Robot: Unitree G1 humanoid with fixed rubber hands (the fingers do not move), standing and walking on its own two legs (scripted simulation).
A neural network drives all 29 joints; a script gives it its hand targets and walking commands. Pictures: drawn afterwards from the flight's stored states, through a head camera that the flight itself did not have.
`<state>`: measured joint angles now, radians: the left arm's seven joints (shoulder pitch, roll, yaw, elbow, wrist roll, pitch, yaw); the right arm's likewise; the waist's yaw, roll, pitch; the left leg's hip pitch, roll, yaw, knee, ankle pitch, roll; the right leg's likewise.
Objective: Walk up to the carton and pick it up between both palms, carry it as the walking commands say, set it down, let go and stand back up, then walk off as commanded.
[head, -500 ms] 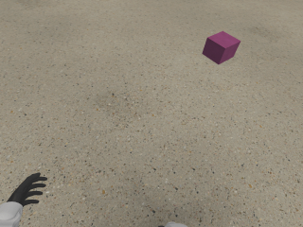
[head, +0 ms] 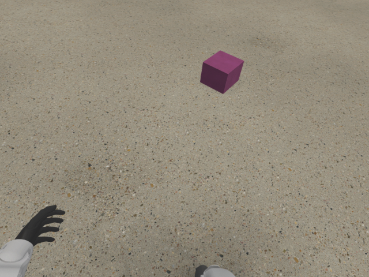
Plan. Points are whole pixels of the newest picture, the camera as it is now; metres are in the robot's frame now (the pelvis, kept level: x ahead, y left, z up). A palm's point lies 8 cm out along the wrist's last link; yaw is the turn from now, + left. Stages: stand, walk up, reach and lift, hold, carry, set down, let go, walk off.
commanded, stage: walk up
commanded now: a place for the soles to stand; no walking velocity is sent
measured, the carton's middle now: (221, 71) +1.80 -0.48 -0.66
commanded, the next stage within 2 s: none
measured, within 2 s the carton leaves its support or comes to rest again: neither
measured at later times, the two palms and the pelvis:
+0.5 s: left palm (74, 163) +0.45 +0.29 -0.09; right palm (335, 194) +0.31 -0.40 -0.03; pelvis +0.29 -0.03 +0.00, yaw -8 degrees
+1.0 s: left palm (114, 106) +0.67 +0.20 -0.07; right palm (312, 126) +0.58 -0.48 -0.07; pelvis +0.55 -0.14 +0.00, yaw -7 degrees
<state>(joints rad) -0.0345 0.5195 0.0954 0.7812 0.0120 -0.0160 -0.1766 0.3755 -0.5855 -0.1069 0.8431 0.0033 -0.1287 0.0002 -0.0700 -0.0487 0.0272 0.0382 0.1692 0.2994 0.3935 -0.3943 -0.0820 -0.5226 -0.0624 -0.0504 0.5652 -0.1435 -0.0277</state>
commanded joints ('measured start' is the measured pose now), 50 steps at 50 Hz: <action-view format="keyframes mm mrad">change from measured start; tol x32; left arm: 1 166 150 55 -4 8 -13 24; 50 208 187 49 -72 -1 -48 90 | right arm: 1 -42 -187 -38 -53 7 13 -5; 50 -59 -64 -20 -67 -1 16 49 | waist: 1 169 66 -132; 3 254 -279 -252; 18 -95 268 -78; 50 105 -103 66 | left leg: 1 -230 108 4 280 669 188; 3 -783 -101 -111 888 -157 133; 4 -776 -89 -287 936 -60 136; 15 -156 -72 -172 232 246 115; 19 41 394 -937 -247 -566 352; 34 -235 122 -108 77 517 214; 37 -779 -140 -245 881 -154 130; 50 -465 -71 -221 263 259 108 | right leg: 1 447 116 -71 -39 -24 -58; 4 787 -318 695 -258 -253 -290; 14 50 -117 232 -262 -450 -200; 19 -397 79 186 686 -301 -8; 31 62 -13 -28 41 19 13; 36 733 -124 289 -112 -361 -131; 37 723 -327 662 -315 -438 -206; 50 229 -181 128 -336 -248 -183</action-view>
